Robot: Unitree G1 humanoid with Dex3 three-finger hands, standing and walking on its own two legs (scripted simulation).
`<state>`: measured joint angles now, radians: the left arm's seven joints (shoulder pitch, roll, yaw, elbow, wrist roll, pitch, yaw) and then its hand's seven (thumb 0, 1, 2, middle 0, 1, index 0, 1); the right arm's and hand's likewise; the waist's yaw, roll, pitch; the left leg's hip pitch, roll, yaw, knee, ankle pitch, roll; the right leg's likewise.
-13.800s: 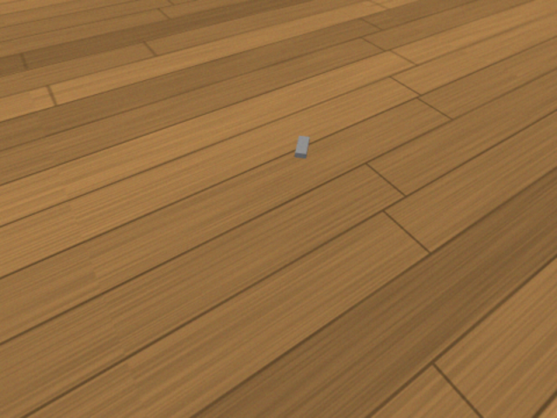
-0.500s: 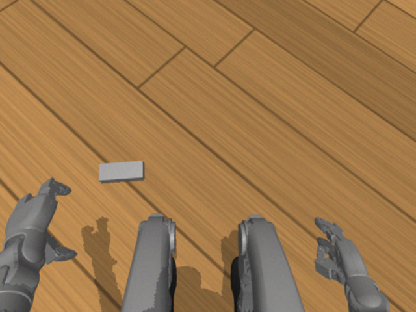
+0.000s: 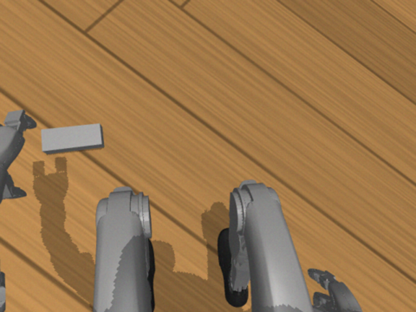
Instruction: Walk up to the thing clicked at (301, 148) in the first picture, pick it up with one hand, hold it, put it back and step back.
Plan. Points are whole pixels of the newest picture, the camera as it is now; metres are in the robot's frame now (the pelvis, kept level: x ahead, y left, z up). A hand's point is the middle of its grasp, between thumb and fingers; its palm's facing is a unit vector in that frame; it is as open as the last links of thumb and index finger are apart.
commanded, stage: rise first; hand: left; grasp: from above
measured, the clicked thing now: (73, 138) +0.49 +0.33 -0.36
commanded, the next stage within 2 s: none
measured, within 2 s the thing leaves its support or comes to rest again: neither
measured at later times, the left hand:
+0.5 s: hand (30, 152) +0.41 +0.36 -0.21, palm faces -0.45 -0.10 -0.89, open 14.0 cm
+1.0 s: hand (37, 148) +0.43 +0.36 -0.24, palm faces -0.45 -0.11 -0.89, open 14.0 cm
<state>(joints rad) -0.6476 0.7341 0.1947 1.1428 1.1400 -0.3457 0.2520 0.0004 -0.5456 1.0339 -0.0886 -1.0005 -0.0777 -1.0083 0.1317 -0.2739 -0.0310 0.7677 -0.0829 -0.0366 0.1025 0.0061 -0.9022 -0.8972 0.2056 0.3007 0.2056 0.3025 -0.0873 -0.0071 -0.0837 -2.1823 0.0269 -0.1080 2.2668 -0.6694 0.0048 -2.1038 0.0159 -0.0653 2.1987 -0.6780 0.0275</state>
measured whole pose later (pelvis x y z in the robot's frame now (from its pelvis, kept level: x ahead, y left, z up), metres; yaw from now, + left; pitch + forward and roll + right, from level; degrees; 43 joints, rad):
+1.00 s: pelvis +0.01 +0.00 -0.06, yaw -3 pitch +32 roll -10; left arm -0.85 0.89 0.23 1.42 1.29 -0.36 0.40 0.00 -0.51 0.97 -0.09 -1.04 -0.10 -1.02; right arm 0.08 -0.28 0.07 0.76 -0.19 -0.02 0.15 0.00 -0.91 -0.90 0.21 0.30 0.21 0.30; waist -0.17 -0.06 0.00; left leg -2.34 0.02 -0.17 2.48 -0.72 0.00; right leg -2.25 0.03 -0.10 2.38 -0.71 0.04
